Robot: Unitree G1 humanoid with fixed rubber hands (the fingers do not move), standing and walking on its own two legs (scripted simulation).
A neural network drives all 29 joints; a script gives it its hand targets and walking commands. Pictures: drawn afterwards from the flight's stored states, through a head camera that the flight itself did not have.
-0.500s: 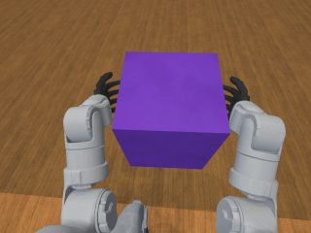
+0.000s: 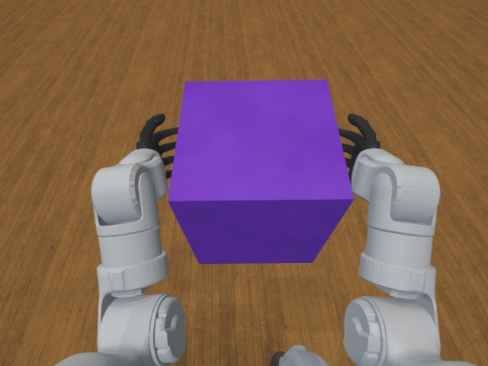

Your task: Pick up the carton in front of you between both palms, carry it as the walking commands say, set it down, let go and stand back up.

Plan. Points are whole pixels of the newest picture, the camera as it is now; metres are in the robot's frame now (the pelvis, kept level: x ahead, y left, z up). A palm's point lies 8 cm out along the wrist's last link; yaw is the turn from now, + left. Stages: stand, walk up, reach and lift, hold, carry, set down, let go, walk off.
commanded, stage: carry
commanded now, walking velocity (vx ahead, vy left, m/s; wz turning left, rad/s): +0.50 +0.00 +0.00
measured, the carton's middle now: (255, 182) +0.38 -0.01 +0.10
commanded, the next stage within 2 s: none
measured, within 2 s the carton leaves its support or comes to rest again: neither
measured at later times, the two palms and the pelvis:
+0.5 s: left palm (177, 79) +0.68 +0.16 +0.12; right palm (309, 78) +0.67 -0.14 +0.13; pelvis +0.34 +0.01 +0.00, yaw -1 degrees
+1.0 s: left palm (196, 33) +0.93 +0.14 +0.12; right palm (301, 34) +0.93 -0.16 +0.11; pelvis +0.69 -0.01 +0.00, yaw +0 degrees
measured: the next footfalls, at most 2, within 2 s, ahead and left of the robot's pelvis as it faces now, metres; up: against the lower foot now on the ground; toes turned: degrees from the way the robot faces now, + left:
right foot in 0.02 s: +0.20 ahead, -0.10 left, +0.01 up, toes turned -7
left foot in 0.50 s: +0.52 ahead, +0.09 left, +0.01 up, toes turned +9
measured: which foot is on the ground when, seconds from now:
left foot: down 0.00-0.06, up 0.08-0.48, down 0.50-1.00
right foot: up 0.00-0.00, down 0.02-0.52, up 0.54-0.96, down 0.98-1.00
